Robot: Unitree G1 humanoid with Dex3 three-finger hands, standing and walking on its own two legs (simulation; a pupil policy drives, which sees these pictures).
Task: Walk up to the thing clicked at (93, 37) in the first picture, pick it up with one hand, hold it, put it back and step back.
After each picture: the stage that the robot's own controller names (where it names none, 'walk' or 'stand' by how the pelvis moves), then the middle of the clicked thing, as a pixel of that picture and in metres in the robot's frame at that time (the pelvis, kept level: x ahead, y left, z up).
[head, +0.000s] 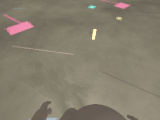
stand; (94, 34) +1.79 -0.05 -0.65
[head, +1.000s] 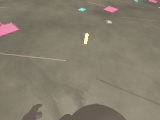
walk; (86, 38) +1.65 +0.03 -0.65
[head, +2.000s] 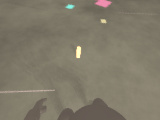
walk; (78, 52) +1.03 +0.15 -0.65
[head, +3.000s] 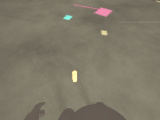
walk; (74, 76) +0.60 +0.17 -0.65
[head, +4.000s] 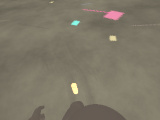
stand; (74, 88) +0.42 +0.23 -0.64
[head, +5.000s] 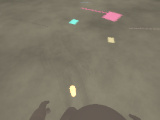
stand; (73, 91) +0.38 +0.19 -0.65
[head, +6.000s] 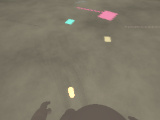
stand; (71, 92) +0.36 +0.20 -0.66
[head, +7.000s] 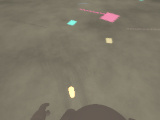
stand; (71, 92) +0.37 +0.20 -0.66
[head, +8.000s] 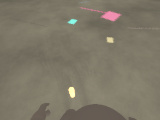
stand; (72, 92) +0.36 +0.20 -0.66
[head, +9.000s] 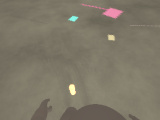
go down; (72, 90) +0.37 +0.19 -0.65
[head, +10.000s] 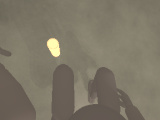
go down; (54, 49) +0.44 +0.25 -0.24
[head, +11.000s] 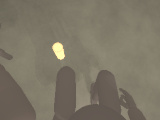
close in; (59, 52) +0.44 +0.24 -0.26
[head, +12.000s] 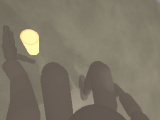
close in; (32, 45) +0.42 +0.28 -0.16
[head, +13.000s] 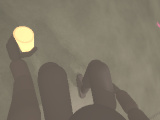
close; (26, 44) +0.42 +0.29 -0.16
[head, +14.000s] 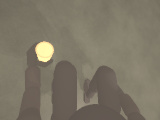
lift; (44, 55) +0.33 +0.28 -0.11
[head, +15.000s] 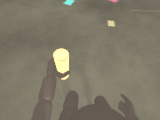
lift; (62, 66) +0.32 +0.18 +0.06
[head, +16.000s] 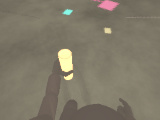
hold; (66, 66) +0.34 +0.16 +0.04
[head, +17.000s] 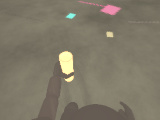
crouch; (67, 68) +0.32 +0.16 +0.04
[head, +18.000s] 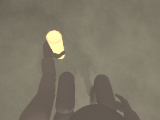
crouch; (57, 47) +0.44 +0.21 -0.05
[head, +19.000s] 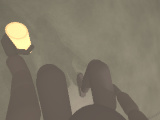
lower; (22, 42) +0.43 +0.30 -0.17
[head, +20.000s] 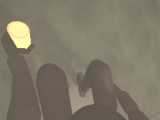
lower; (22, 41) +0.43 +0.30 -0.16
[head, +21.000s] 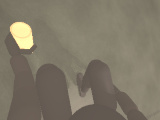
lower; (25, 42) +0.43 +0.29 -0.16
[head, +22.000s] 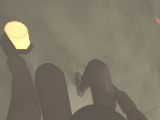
lower; (21, 42) +0.43 +0.30 -0.16
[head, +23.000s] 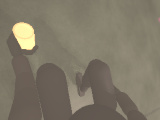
loosen; (27, 42) +0.42 +0.28 -0.16
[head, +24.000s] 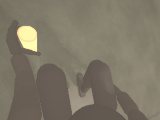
withdraw; (29, 43) +0.43 +0.28 -0.17
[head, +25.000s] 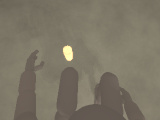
walk; (68, 54) +0.45 +0.21 -0.28
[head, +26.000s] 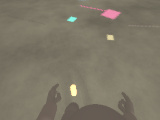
stand; (73, 90) +0.38 +0.16 -0.59
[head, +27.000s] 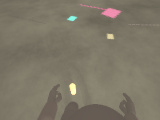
stand; (73, 89) +0.39 +0.18 -0.60
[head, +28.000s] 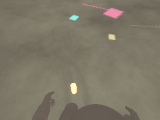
stand; (73, 88) +0.39 +0.17 -0.62
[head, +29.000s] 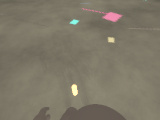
walk; (74, 90) +0.41 +0.17 -0.65
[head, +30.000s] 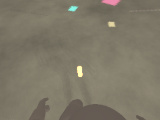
walk; (79, 71) +0.59 +0.17 -0.64
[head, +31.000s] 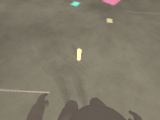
walk; (78, 54) +0.91 +0.17 -0.64
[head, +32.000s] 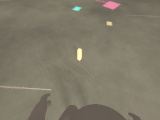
stand; (79, 54) +0.99 +0.19 -0.65
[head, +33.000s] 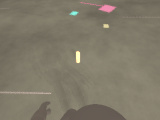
stand; (78, 57) +0.99 +0.22 -0.66
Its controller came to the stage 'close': yes
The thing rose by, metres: 0.70
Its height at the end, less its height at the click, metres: +0.00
